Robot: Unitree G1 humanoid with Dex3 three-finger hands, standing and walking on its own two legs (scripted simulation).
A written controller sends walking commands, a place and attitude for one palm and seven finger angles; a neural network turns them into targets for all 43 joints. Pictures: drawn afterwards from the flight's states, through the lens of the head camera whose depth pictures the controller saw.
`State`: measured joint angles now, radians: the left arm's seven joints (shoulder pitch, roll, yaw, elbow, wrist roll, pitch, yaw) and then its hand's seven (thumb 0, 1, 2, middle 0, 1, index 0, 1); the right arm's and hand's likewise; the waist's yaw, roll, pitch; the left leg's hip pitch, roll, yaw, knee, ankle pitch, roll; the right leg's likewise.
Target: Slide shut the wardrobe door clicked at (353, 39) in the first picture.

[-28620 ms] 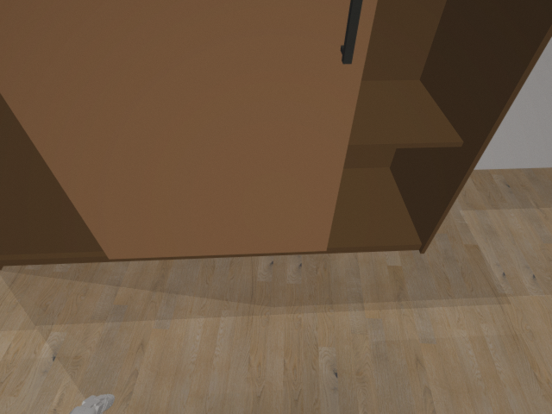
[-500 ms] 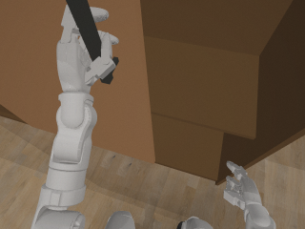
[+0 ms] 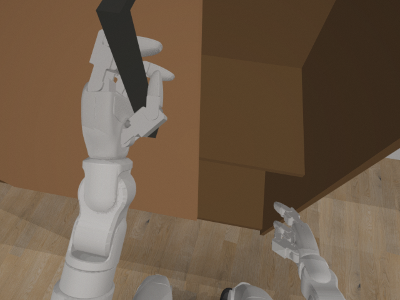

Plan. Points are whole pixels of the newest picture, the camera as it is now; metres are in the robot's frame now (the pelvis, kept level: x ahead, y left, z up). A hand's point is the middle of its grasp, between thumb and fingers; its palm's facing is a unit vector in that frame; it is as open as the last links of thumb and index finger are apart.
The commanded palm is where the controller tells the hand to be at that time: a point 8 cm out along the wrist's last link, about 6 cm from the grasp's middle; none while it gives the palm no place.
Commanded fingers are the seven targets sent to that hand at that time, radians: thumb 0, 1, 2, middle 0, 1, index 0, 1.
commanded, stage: step sideways, sliding the door along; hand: left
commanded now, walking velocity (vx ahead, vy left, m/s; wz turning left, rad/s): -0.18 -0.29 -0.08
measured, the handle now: (142, 73) +0.36 +0.13 +0.23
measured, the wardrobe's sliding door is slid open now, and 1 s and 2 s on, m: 0.31 0.23 0.23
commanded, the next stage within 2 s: none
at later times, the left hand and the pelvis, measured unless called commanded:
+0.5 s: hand (183, 112) +0.32 +0.08 +0.22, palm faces +0.16 -0.99 -0.01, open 5.9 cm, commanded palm +0.29 +0.05 +0.23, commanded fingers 0.00 0.90 0.90 -0.45 -1.40 -0.45 -1.40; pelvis -0.02 -0.06 +0.00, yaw -2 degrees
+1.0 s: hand (219, 121) +0.31 +0.03 +0.22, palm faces +0.05 -1.00 -0.01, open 5.8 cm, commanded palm +0.28 +0.03 +0.24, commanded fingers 0.00 0.90 0.90 -0.45 -1.40 -0.45 -1.40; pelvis -0.03 -0.07 -0.01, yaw -2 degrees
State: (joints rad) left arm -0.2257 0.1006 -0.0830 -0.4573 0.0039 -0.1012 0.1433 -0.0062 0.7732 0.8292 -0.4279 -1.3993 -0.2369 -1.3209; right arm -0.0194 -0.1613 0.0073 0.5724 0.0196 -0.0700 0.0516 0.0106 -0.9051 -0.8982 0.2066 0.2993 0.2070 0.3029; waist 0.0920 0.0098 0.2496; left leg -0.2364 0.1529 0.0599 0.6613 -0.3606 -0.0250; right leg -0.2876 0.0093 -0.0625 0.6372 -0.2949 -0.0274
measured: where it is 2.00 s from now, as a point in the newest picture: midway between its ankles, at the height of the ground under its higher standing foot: outside the picture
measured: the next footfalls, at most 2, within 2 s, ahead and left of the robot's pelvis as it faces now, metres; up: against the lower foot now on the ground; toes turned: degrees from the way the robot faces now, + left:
left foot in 0.02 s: +0.00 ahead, +0.15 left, +0.00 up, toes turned +5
right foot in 0.26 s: +0.02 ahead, -0.18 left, +0.00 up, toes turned -4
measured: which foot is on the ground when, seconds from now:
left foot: up 0.00-0.00, down 0.02-1.00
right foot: down 0.00-0.02, up 0.04-0.24, down 0.26-1.00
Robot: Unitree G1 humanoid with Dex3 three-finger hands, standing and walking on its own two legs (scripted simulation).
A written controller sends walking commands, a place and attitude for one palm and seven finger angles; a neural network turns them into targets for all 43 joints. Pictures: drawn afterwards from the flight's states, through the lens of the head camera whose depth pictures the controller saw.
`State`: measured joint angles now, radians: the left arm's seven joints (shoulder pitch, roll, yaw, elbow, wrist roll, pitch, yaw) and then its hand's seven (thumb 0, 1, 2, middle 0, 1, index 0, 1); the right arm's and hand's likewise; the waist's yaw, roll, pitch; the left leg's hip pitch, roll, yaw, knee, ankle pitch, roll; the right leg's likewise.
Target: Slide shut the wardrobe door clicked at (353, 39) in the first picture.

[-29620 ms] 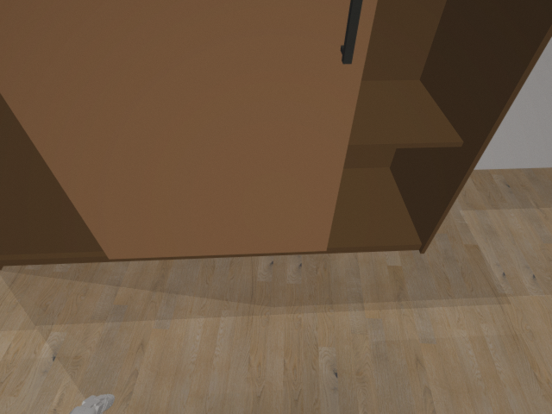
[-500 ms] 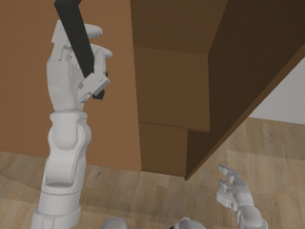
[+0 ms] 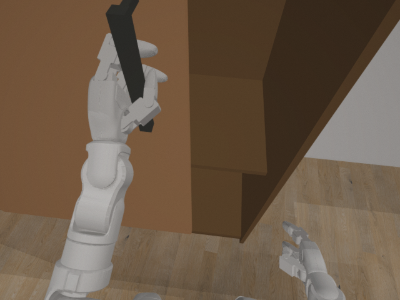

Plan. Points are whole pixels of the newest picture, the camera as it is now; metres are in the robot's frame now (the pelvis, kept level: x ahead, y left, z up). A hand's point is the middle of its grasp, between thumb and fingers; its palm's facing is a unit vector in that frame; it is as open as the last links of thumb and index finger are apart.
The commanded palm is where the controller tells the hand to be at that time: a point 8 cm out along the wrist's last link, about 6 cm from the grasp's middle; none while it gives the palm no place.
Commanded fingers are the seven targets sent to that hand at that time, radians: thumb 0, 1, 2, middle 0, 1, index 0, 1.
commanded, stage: step sideways, sliding the door along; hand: left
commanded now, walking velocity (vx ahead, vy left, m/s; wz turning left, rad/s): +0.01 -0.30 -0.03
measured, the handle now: (140, 72) +0.38 +0.14 +0.24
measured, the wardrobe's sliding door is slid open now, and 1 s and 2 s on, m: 0.23 0.23 0.21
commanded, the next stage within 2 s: stop walking and hold the door there in 1.60 s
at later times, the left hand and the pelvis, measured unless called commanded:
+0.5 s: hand (158, 104) +0.34 +0.11 +0.22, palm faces +0.09 -0.99 -0.04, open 6.0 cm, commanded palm +0.31 +0.10 +0.24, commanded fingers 0.00 0.90 0.90 -0.45 -1.40 -0.45 -1.40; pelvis -0.01 -0.01 +0.00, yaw +0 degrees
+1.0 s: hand (160, 104) +0.34 +0.11 +0.22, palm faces +0.13 -0.99 -0.05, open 6.1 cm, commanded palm +0.31 +0.09 +0.24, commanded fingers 0.00 0.90 0.90 -0.45 -1.40 -0.45 -1.40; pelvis +0.00 -0.02 +0.00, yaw +2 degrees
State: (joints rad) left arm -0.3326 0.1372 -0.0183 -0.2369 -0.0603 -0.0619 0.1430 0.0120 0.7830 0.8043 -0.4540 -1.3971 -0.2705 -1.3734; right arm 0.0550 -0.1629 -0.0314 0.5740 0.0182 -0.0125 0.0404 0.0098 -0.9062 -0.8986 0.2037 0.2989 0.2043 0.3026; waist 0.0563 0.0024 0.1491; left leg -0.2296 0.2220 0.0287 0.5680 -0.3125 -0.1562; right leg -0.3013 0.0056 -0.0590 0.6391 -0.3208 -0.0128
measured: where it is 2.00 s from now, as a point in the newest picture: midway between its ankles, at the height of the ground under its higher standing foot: outside the picture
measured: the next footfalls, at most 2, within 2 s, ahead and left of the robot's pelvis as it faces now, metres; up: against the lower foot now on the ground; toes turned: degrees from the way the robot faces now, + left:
left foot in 1.38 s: +0.01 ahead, +0.14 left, +0.00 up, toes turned +3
right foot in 1.60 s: +0.07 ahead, -0.19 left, +0.00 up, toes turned -5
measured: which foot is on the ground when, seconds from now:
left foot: down 0.00-1.00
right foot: down 0.00-1.00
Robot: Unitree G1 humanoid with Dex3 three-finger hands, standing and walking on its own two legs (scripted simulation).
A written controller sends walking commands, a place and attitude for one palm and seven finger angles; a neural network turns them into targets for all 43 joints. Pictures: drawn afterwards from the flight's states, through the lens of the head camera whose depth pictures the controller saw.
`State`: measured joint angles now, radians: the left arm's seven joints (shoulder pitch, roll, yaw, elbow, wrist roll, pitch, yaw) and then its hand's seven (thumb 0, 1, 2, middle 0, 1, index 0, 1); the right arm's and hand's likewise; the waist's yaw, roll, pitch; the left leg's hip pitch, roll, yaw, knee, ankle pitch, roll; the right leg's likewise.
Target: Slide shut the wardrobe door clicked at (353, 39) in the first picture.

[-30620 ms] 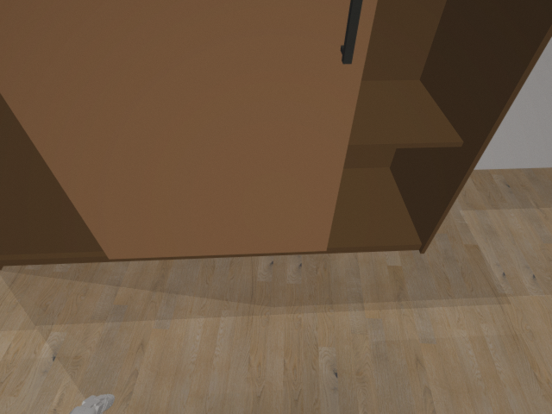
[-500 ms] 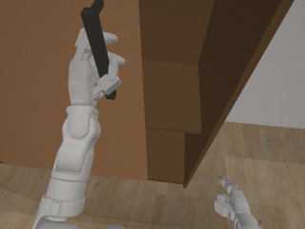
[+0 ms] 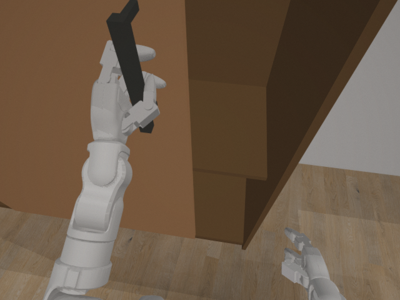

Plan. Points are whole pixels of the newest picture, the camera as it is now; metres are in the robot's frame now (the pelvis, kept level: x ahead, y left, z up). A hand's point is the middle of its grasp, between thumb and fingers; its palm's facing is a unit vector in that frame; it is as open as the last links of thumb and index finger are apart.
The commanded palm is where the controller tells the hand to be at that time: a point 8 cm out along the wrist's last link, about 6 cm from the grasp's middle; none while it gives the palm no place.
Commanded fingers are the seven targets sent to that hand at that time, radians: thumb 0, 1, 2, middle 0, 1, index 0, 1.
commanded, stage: step sideways, sliding the door along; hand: left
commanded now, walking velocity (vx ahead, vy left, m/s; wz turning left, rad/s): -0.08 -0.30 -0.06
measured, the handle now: (140, 76) +0.39 +0.15 +0.24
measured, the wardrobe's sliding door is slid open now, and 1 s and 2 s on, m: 0.23 0.21 0.21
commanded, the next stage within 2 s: stop walking and hold the door there in 0.60 s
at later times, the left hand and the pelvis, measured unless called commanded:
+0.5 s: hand (159, 106) +0.34 +0.11 +0.22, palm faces +0.07 -1.00 -0.03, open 6.1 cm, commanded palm +0.32 +0.09 +0.24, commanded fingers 0.00 0.90 0.90 -0.45 -1.40 -0.45 -1.40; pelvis +0.01 -0.01 +0.01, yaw +0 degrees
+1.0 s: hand (161, 105) +0.35 +0.11 +0.22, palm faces +0.18 -0.97 -0.16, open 6.0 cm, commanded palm +0.31 +0.14 +0.22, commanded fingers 0.00 0.90 0.90 -0.45 -1.40 -0.45 -1.40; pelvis +0.01 -0.04 +0.01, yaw -5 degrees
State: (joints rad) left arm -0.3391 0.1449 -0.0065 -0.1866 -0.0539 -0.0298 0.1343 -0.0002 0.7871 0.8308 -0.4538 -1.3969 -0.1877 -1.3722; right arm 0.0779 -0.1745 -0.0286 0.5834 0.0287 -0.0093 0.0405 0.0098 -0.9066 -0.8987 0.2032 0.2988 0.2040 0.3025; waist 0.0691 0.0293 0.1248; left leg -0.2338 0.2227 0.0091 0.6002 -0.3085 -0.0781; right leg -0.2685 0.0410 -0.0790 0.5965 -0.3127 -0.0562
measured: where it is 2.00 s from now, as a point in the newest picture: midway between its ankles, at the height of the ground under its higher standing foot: outside the picture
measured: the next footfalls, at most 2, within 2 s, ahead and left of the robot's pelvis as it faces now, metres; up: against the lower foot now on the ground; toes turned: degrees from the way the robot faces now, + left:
left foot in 0.38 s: +0.01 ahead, +0.17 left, +0.00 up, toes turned +2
right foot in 0.60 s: +0.06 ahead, -0.16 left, +0.00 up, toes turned -7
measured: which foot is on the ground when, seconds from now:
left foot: down 0.00-0.24, up 0.26-0.36, down 0.38-1.00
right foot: down 0.00-0.38, up 0.40-0.58, down 0.60-1.00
